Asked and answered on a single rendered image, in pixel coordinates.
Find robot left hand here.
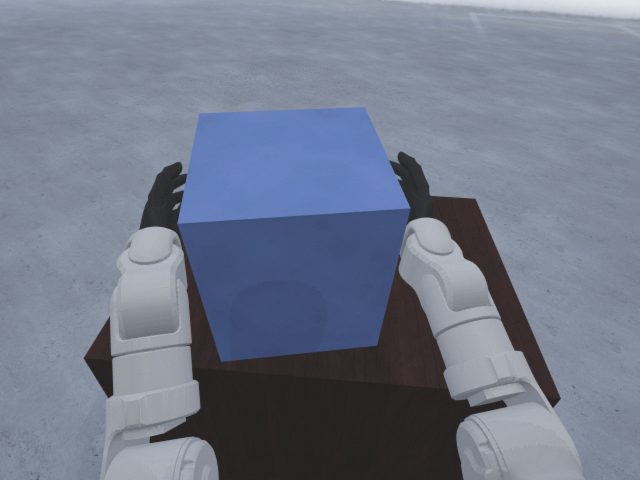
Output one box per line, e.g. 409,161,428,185
139,162,187,237

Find right robot forearm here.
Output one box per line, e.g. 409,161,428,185
399,218,584,476

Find pedestal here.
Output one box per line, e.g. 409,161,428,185
84,196,561,480

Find left robot forearm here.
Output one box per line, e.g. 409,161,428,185
100,227,201,480

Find right robot upper arm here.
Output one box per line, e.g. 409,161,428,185
456,402,586,480

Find robot right hand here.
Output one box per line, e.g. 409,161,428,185
389,152,435,224

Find carton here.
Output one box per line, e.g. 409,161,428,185
177,107,411,362

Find left robot upper arm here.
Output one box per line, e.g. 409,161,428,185
104,437,219,480

